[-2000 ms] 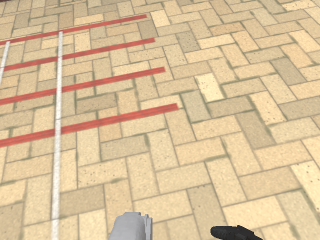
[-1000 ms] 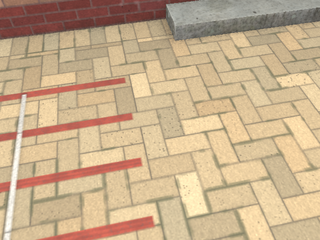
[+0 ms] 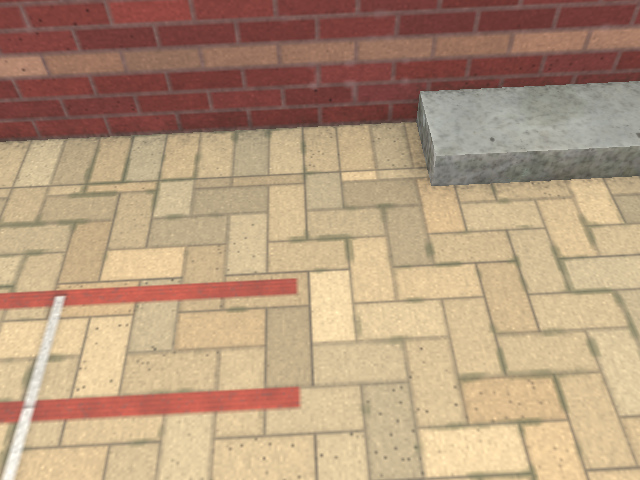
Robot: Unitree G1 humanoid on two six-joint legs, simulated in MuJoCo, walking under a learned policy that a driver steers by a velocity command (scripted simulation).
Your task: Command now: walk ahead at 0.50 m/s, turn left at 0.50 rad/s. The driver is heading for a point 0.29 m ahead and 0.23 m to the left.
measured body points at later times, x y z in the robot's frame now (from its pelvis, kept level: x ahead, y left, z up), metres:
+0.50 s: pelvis +0.22 +0.09 +0.00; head +0.27 +0.12 +0.44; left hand +0.30 +0.39 -0.13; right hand +0.40 -0.14 -0.11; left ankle +0.25 +0.17 -0.74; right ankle +0.26 -0.07 -0.66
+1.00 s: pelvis +0.32 +0.09 -0.01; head +0.34 +0.09 +0.44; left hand +0.39 +0.37 -0.13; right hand +0.49 -0.13 -0.14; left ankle +0.25 +0.17 -0.74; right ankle +0.40 -0.03 -0.74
